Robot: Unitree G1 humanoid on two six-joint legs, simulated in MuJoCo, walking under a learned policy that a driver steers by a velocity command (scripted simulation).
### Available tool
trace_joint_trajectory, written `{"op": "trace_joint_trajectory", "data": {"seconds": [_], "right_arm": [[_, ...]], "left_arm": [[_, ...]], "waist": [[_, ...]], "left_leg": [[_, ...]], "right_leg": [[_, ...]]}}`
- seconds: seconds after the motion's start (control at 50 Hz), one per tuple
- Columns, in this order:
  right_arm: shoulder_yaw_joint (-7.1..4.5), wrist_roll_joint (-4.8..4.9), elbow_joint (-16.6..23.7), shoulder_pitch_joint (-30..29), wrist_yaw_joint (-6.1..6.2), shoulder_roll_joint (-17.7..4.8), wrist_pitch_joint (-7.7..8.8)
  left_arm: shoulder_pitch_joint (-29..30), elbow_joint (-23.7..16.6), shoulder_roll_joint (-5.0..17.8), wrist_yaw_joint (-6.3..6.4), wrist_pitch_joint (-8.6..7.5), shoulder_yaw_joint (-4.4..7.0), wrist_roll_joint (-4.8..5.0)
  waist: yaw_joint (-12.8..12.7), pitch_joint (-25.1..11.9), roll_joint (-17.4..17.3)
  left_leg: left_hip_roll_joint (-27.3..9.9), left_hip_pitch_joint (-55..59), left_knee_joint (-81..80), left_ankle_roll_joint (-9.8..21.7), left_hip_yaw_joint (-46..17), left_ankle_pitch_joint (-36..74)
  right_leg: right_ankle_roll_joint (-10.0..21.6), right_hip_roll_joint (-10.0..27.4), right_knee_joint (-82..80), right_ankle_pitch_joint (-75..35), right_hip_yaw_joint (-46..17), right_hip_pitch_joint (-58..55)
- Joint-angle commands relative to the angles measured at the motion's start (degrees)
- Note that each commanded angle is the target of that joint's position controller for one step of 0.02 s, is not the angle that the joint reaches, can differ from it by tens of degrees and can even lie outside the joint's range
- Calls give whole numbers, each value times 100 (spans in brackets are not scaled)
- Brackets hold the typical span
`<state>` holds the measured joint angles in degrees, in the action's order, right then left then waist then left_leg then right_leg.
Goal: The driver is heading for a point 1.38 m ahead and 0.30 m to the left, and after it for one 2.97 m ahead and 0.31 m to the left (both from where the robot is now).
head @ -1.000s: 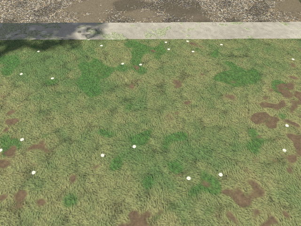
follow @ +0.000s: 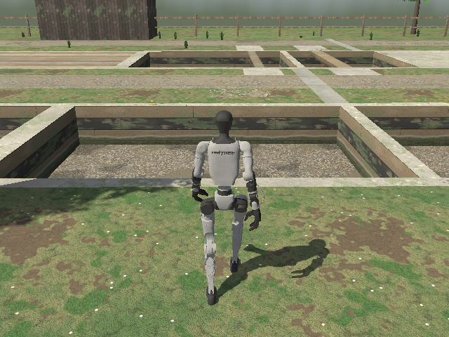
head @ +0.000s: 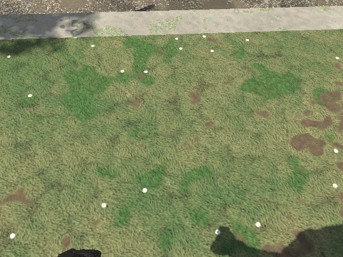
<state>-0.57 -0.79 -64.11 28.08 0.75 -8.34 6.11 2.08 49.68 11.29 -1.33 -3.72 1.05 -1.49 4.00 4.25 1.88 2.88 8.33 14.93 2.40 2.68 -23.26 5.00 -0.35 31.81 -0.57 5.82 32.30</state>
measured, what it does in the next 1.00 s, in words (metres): walks ahead: right foot, then left foot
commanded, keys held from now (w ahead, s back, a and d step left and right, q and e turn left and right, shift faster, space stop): shift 0.40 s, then w+shift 0.26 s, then w+q+shift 0.34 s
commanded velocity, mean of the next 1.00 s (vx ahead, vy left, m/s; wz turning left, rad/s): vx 0.45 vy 0.00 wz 0.16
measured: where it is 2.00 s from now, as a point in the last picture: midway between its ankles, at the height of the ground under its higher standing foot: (80, 110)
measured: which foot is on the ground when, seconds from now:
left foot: down 0.00-0.04, up 0.06-0.40, down 0.42-0.72, up 0.74-1.00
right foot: up 0.00-0.00, down 0.02-0.46, up 0.48-0.72, down 0.74-1.00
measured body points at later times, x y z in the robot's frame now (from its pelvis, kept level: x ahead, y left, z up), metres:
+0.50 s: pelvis +0.12 +0.00 +0.02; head +0.11 +0.01 +0.47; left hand +0.15 +0.23 -0.14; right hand +0.12 -0.22 -0.14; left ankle +0.12 +0.12 -0.72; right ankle +0.15 -0.07 -0.70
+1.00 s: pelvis +0.30 -0.03 +0.01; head +0.31 -0.03 +0.46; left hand +0.22 +0.20 -0.13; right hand +0.51 -0.24 -0.11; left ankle +0.40 +0.12 -0.63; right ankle +0.18 -0.13 -0.73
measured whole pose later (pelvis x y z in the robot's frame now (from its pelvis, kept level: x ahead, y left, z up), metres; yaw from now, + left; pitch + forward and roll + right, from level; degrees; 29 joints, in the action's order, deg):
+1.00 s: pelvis +0.30 -0.03 +0.01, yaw +11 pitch +2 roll -1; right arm -4.5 -1.4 -50.6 5.2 -4.5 -13.4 1.4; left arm -26.1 57.9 10.9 0.5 -6.7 2.9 -1.9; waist -2.2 -1.9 -1.6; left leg -3.9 -46.3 64.3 5.9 1.6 -1.3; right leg 0.9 -0.9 12.3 19.5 14.3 -4.9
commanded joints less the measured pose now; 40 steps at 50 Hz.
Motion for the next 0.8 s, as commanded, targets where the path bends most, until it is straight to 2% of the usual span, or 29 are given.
{"op": "trace_joint_trajectory", "data": {"seconds": [0.02, 0.04, 0.06, 0.08, 0.1, 0.12, 0.14, 0.16, 0.2, 0.26, 0.32, 0.38, 0.4, 0.42, 0.44, 0.46, 0.48, 0.5, 0.54, 0.56, 0.6, 0.66, 0.68, 0.7, 0.72, 0.74, 0.76, 0.78, 0.8], "right_arm": [[-200, 115, 240, -276, 87, -1051, 11], [-137, 161, 298, 256, 107, -623, -38], [-116, 453, 37, 1356, 119, -306, -141], [-194, 209, -43, 1130, 132, -649, -230], [-200, 31, 133, 356, 96, -620, -267], [-208, -86, 247, -82, 74, -567, -285], [-226, -164, 305, -289, 47, -565, -348], [-205, -192, 241, -156, 22, -442, -441], [-142, -130, 124, 15, 35, -192, -577], [-105, -112, 167, -385, 120, -263, -718], [-96, -88, 184, -729, 131, -393, -784], [-44, -109, 99, -746, 125, -300, -728], [-23, -130, 93, -739, 139, -319, -684], [-46, -190, 77, -466, 142, -482, -606], [-145, -112, 98, -457, 122, -885, -595], [-232, -12, 35, -93, 99, -1067, -582], [-324, -3, -21, -101, 114, -1167, -537], [-329, -33, 96, -462, 129, -996, -507], [-362, -7, 277, -845, 121, -931, -375], [-369, 16, 345, -958, 110, -898, -309], [-406, 41, 454, -1114, 98, -918, -225], [-506, 9, 488, -1012, 72, -1123, -205], [-526, 20, 500, -991, 39, -1116, -227], [-547, 48, 555, -1114, 11, -1112, -261], [-546, 36, 679, -1282, -7, -1048, -264], [-457, -20, 932, -1671, -34, -704, -226], [-310, 56, 1391, -2053, -98, -154, -143], [-351, -79, 1509, -2238, -160, -510, -132], [-407, -53, 1483, -2293, -254, -670, -131]], "left_arm": [[-2361, 606, 844, 160, -162, 276, -128], [-2890, 712, 1318, 160, -206, 361, -258], [-2827, 675, 1387, 88, -150, 380, -43], [-2154, 440, 1144, 78, -42, 374, 177], [-1485, 341, 692, 112, -8, 243, 195], [-1307, 389, 386, 159, -10, 145, 154], [-1360, 471, 273, 219, -25, 99, 145], [-1463, 582, 217, 252, -32, 64, 114], [-1553, 683, 270, 237, -78, 38, 26], [-1631, 737, 479, 217, -41, 48, -34], [-1727, 779, 583, 223, 110, 78, 9], [-1648, 785, 499, 261, 249, 52, 87], [-1772, 830, 444, 270, 271, 39, 82], [-1988, 859, 554, 256, 307, 108, 135], [-2018, 737, 468, 219, 360, 113, 209], [-1488, 510, 551, 165, 374, 136, 179], [-1202, 336, 326, 89, 348, 123, 106], [-1246, 363, 500, 53, 320, 195, 23], [-1557, 478, 537, -54, 217, 291, -70], [-1571, 484, 483, -92, 173, 309, -80], [-1358, 360, 321, -104, 156, 297, -15], [-1102, 145, 241, -40, 187, 267, 44], [-1170, 129, 264, 3, 166, 273, 55], [-1577, 249, 239, 44, 118, 282, 62], [-2249, 475, 371, 101, 35, 338, 70], [-3251, 705, 842, 183, -95, 460, 15], [-3461, 669, 1554, 223, -145, 582, -65], [-3044, 576, 1266, 255, -129, 509, -113], [-2505, 401, 954, 231, -156, 423, -67]], "waist": [[-1267, -988, -638], [-1047, -1753, 371], [-651, -2974, 1113], [-543, -2676, 235], [-483, -1623, 66], [-393, -962, -104], [-330, -719, -79], [-219, -689, -20], [-68, -777, 19], [-145, -736, 292], [-283, -599, 422], [-208, -220, 168], [-221, -71, 2], [-258, -174, -92], [-342, 99, -752], [-15, 442, -1301], [34, 548, -2086], [-206, 550, -1568], [-559, 14, -813], [-625, -143, -686], [-620, -217, -860], [-472, -51, -1151], [-495, 95, -996], [-708, 126, -669], [-964, -61, -242], [-1416, -413, 806], [-1399, -416, 1965], [-1115, -226, 1092], [-850, -93, 438]], "left_leg": [[-831, -1129, 2705, 190, -132, 5175], [-297, -2238, 4621, 99, 119, 1418], [363, -3201, 6360, 8, -481, -1464], [47, -3184, 6441, 4, -827, -819], [-147, -3400, 6222, -42, -663, -465], [-317, -3374, 5809, -65, -631, -239], [-445, -3126, 5390, -80, -657, -121], [-454, -2676, 5049, -97, -604, -36], [-376, -2146, 4395, -125, -464, -43], [-379, -2089, 3199, -119, -327, 4], [-363, -1939, 2625, -107, -232, 409], [-353, -1446, 1610, -29, -168, 850], [-491, -1341, 1094, 17, -385, 999], [-622, -1429, 884, 146, -601, -167], [-853, -1856, 366, 446, -1275, -2000], [-1369, -1940, -540, 775, -2213, -3137], [-2103, -1919, -1304, 1049, -3165, -3065], [-2147, -1916, -1407, 1022, -3040, -2318], [-1816, -1615, -1160, 781, -2351, -1215], [-1640, -1618, -1075, 699, -1977, -828], [-1383, -1903, -1012, 598, -1492, -640], [-1481, -2358, -902, 772, -1410, -957], [-1518, -2677, -673, 870, -1512, -1026], [-1406, -3160, -252, 894, -1479, -1108], [-1134, -3938, 455, 829, -1375, -1057], [-497, -4952, 2287, 607, -827, -658], [43, -6418, 3943, 437, -182, -412], [-480, -6614, 4799, 569, -761, 199], [-641, -6555, 5053, 552, -927, 769]], "right_leg": [[289, 49, -726, -1367, -213, -3084], [584, 1577, 171, -4481, -1427, -4510], [1643, 2736, -21, -5852, -3269, -5564], [1641, 2420, -597, -4234, -3042, -4579], [1507, 2109, -1001, -2940, -2504, -3553], [1300, 1843, -1322, -2541, -2092, -2758], [1146, 1629, -1496, -2512, -1693, -2248], [1007, 1484, -1582, -2488, -1410, -1821], [908, 1308, -1607, -2551, -1061, -1427], [798, 1186, -1733, -1047, -1018, -1361], [687, 1163, -2068, 1448, -1289, -1110], [401, 1111, -2090, 2760, -1429, -623], [200, 1053, -2065, 2988, -1450, -529], [123, 828, -1803, 3745, -1421, -651], [24, 333, -1512, 4277, -1002, -301], [-118, -29, -501, 3974, -534, 192], [-180, -255, 965, 2639, -135, 247], [-212, -12, 1629, 2225, -371, 435], [-259, 138, 1944, 1761, -504, 244], [-284, 137, 1869, 1626, -432, 28], [-342, 88, 1329, 1582, -243, -480], [-313, 78, 227, 2039, -42, -1238], [-283, 80, -245, 2063, 40, -1636], [-272, -27, -739, 1743, 200, -2350], [-282, -33, -879, 1771, 120, -3481], [-194, 977, -1484, 2865, -1267, -4636], [117, 2376, -2534, 4975, -3550, -4942], [388, 2741, -2502, 5178, -3938, -4264], [267, 2441, -2417, 4717, -3346, -3900]]}}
